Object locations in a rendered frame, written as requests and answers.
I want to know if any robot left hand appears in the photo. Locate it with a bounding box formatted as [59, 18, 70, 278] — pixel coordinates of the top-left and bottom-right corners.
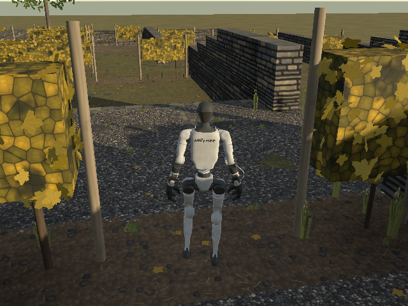
[166, 184, 180, 202]

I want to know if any robot right forearm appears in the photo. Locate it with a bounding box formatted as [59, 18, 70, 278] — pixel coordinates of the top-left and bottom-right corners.
[228, 156, 241, 186]

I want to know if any robot right upper arm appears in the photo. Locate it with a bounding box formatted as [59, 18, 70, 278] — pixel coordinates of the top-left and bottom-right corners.
[219, 129, 235, 165]

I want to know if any robot left upper arm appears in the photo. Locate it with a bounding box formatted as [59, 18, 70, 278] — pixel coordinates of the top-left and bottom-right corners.
[175, 129, 192, 164]

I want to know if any robot left forearm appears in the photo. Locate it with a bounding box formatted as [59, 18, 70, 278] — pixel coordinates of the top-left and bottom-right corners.
[168, 155, 181, 187]

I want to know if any robot left foot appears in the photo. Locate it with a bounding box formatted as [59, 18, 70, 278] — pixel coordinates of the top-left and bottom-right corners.
[182, 248, 192, 259]

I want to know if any robot left shin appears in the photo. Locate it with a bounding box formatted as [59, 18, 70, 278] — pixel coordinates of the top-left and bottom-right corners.
[184, 207, 193, 251]

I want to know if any robot right hand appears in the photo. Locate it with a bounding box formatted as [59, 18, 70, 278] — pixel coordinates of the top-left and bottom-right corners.
[228, 184, 242, 201]

